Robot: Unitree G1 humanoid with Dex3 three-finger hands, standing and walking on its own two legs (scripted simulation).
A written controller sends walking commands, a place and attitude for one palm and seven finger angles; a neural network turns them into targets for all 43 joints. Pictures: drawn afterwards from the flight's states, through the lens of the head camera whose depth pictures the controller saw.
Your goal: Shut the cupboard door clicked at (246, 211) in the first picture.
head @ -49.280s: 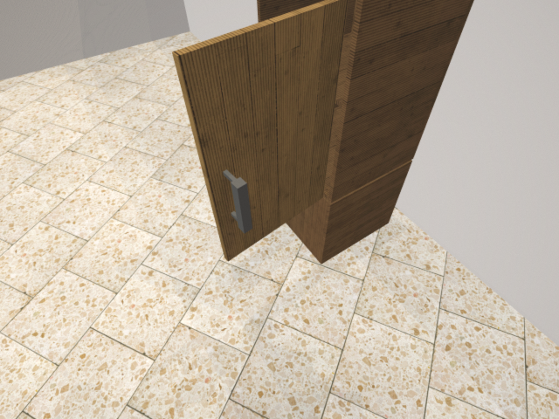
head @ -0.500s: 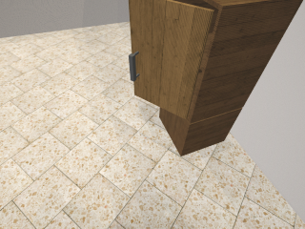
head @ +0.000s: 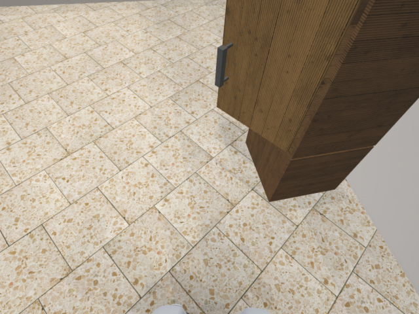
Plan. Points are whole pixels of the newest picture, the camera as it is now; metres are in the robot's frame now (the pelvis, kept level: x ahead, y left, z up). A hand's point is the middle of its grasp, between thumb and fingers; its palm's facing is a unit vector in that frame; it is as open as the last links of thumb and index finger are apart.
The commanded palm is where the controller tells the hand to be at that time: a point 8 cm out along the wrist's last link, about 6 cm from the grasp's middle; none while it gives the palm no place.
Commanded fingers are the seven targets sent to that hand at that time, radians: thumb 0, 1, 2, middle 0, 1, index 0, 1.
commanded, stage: walk to a spot facing it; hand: left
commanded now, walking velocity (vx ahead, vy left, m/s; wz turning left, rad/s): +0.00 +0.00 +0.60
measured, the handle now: (224, 65) +0.93 -0.03 -0.08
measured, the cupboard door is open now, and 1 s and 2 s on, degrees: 35 35 35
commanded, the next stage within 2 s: none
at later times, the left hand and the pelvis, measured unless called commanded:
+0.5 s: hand out of the picture +0.00 +0.15 -0.14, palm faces +0.32 -0.90 -0.30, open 7.4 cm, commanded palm none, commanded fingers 0.00 0.90 0.90 -0.20 -0.30 -0.20 -0.30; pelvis +0.00 -0.07 +0.01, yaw +21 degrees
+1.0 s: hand out of the picture -0.07 +0.11 -0.15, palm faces +0.67 -0.68 -0.30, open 7.4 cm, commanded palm none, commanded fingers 0.00 0.90 0.90 -0.20 -0.30 -0.20 -0.30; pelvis +0.04 -0.08 +0.00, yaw +41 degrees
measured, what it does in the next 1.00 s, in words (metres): steps on the spot, turning left: right foot, then left foot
